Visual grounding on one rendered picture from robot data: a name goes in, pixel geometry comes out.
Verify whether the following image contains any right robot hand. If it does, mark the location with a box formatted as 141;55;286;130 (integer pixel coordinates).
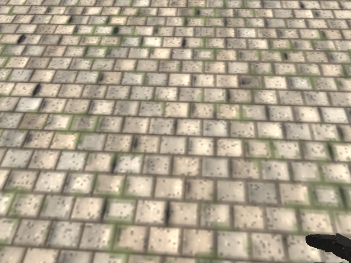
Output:
305;233;351;263

